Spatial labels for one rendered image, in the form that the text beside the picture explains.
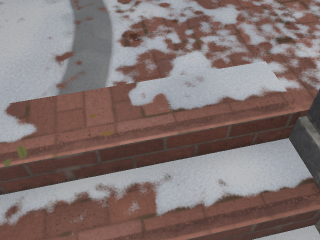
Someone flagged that stairs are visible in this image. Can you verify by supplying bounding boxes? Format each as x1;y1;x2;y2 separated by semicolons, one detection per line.
0;111;320;240

